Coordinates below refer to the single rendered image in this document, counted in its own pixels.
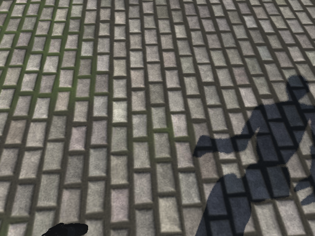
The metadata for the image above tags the robot left hand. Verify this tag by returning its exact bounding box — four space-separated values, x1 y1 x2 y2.
41 222 89 236

